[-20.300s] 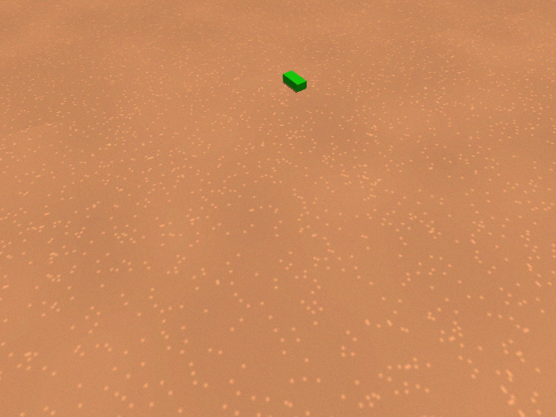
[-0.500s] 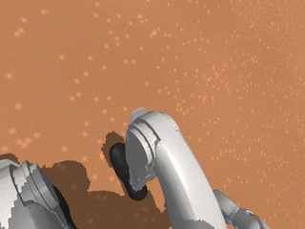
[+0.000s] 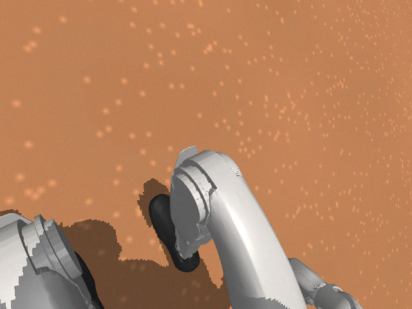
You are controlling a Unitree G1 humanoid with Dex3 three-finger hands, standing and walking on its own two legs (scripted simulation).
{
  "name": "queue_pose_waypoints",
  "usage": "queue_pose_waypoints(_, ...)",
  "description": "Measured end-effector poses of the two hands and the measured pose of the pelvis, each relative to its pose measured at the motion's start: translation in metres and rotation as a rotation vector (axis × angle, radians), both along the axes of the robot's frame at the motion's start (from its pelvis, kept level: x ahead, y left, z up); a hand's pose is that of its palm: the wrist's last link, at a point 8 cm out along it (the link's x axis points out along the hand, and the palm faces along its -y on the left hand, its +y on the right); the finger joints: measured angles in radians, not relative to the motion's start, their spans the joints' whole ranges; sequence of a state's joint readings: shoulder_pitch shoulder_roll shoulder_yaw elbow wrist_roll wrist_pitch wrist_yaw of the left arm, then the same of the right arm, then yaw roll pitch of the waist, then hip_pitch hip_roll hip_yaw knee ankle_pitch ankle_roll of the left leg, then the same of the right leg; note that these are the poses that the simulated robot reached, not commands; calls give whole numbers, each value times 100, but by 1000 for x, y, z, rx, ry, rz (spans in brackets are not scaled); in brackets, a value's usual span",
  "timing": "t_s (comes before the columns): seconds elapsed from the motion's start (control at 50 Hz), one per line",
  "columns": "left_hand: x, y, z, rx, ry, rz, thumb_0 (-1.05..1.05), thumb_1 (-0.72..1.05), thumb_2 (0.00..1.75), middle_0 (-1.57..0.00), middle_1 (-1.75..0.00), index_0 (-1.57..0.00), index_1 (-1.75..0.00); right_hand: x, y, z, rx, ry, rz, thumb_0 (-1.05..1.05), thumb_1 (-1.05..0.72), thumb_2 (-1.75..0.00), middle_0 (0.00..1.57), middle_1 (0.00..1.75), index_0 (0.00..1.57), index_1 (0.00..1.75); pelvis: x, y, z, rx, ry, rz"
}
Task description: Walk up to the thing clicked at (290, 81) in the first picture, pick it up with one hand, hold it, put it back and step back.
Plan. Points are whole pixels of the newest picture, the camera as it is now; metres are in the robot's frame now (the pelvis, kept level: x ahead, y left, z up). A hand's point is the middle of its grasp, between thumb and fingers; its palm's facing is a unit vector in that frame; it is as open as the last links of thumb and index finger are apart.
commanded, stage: close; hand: left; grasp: from above
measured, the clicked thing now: out of the picture +0.47 +0.33 -0.28
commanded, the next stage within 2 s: settle in 0.04 s
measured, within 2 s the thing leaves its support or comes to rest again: leaves its support in 0.42 s
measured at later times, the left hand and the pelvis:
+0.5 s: hand out of the picture +0.47 +0.32 -0.25, palm faces -0.42 -0.14 -0.90, open 10.1 cm; pelvis +0.00 +0.00 +0.00, yaw +0 degrees
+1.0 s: hand out of the picture +0.46 +0.33 -0.15, palm faces -0.44 -0.09 -0.89, open 10.1 cm; pelvis +0.00 -0.01 +0.02, yaw +5 degrees
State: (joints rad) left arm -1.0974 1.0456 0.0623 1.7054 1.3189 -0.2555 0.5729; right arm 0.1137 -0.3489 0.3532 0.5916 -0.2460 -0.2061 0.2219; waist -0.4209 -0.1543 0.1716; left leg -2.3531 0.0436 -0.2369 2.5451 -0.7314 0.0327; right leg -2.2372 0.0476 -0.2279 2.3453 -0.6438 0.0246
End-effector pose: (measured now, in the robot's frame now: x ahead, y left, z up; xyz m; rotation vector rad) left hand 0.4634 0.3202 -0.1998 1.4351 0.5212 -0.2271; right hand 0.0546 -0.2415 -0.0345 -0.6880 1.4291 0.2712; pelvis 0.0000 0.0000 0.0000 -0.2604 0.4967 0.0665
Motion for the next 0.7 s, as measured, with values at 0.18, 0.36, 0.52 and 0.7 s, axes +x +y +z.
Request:
queue_pose_waypoints(0.18,1,0,0,1,-6,0,1,3,47,-61,-65,-67,-57,5,-1,-1,-3,-15,13,0,-90,-90,20,30,20,29,-1,0,0,1,-4,0)
queue_pose_waypoints(0.36,3,0,1,6,3,3,1,1,47,-63,-64,-69,-55,5,-2,-1,2,-8,10,0,-91,-90,20,30,20,30,1,-1,1,5,6,1)
queue_pose_waypoints(0.52,7,9,14,17,-35,31,0,-1,48,-65,-63,-71,-54,5,-7,0,-8,-10,-24,0,-92,-90,20,30,20,30,3,-1,2,4,26,3)
queue_pose_waypoints(0.7,4,26,53,47,-48,53,0,-2,49,-67,-61,-73,-52,11,-15,-7,12,-18,-88,0,-92,-90,20,30,20,30,7,-1,6,20,65,20)
